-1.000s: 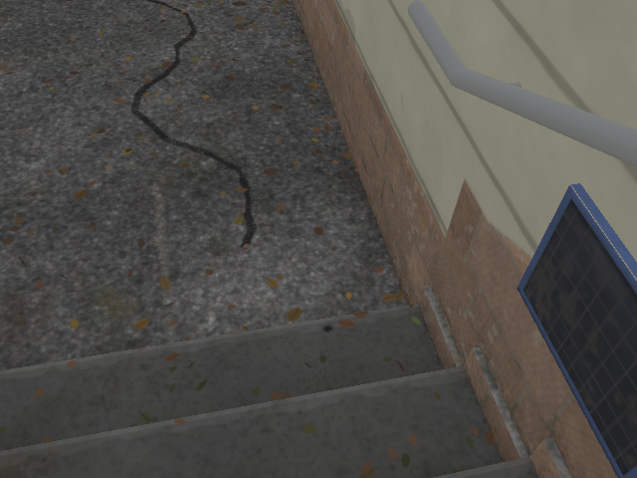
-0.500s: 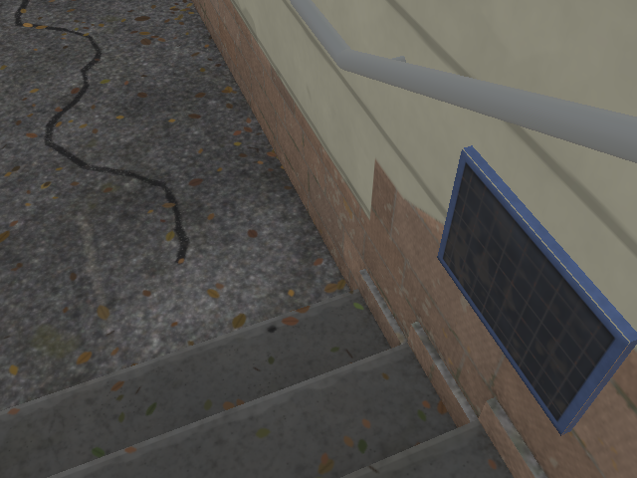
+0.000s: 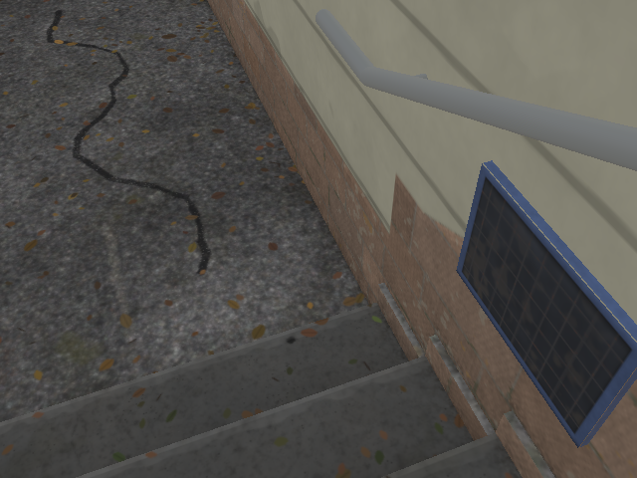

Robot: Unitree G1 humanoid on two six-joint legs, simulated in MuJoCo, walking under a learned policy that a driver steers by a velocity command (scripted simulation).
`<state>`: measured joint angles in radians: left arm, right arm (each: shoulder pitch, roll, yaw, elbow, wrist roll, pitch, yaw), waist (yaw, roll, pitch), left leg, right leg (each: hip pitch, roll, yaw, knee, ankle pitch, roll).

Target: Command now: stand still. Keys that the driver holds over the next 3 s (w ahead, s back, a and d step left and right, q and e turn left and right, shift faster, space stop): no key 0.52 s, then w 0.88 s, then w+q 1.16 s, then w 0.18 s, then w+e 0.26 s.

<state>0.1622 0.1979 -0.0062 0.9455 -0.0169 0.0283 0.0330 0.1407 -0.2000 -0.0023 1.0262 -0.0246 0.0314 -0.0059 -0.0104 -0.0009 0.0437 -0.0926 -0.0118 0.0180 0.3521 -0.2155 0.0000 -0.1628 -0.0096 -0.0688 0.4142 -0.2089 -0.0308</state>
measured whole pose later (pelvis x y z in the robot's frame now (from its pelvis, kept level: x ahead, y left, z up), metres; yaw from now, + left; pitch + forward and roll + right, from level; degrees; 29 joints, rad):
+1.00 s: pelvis +0.06 +0.02 +0.00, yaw +0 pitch +0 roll +0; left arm 0.07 0.22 0.08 0.99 0.03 0.00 -0.02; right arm 0.43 -0.23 -0.05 1.03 -0.04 -0.05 -0.01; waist -0.07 0.02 -0.02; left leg -0.03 -0.07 -0.06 0.30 -0.27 0.07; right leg -0.43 -0.03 -0.03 0.68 -0.23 -0.04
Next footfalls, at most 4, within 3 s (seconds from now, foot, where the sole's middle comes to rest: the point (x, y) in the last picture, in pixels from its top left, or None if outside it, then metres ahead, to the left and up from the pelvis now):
1.10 right None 0.16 -0.11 -0.78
1.50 left None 0.42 0.08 -0.93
1.76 right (397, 450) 0.69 -0.16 -1.04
2.00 left None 0.57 0.08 -1.01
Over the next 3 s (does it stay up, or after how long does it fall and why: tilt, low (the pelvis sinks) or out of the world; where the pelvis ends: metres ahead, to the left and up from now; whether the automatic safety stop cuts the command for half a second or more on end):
stays up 1.31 0.48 -0.63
